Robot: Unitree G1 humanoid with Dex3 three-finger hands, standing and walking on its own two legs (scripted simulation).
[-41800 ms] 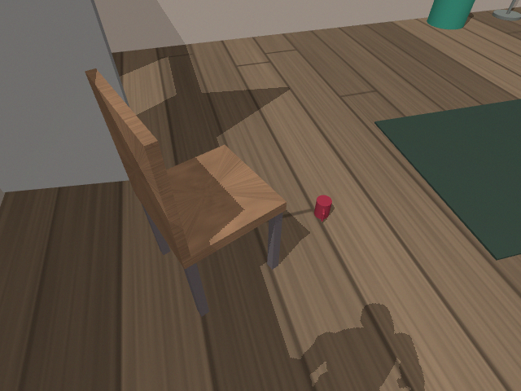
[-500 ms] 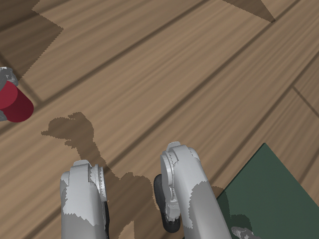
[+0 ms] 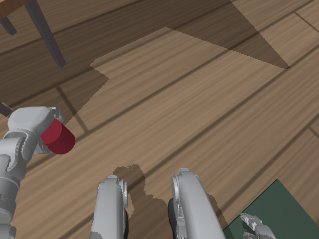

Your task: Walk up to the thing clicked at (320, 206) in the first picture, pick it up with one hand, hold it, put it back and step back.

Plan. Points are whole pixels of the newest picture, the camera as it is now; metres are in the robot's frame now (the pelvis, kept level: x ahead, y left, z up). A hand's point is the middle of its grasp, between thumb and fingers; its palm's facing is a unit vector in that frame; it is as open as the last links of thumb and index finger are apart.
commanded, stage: lift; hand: left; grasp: from above
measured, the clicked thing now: (49, 138) +0.41 +0.28 -0.15
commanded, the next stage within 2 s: hold in 0.88 s
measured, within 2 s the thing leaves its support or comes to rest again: neither
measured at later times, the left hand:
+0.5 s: hand (15, 132) +0.35 +0.25 +0.08, palm faces -0.48 -0.07 -0.87, open 10.0 cm
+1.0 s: hand out of the picture +0.37 +0.24 +0.15, palm faces -0.48 -0.09 -0.87, open 10.0 cm
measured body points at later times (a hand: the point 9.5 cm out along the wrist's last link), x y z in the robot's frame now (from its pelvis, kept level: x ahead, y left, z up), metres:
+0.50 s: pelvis +0.03 +0.00 +0.16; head +0.11 +0.01 +0.60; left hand +0.37 +0.25 +0.13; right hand +0.12 -0.27 +0.04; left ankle +0.07 +0.10 -0.47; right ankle +0.10 -0.14 -0.47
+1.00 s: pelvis +0.07 +0.00 +0.23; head +0.12 +0.00 +0.68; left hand +0.39 +0.24 +0.20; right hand +0.17 -0.27 +0.11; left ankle +0.07 +0.10 -0.47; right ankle +0.10 -0.14 -0.47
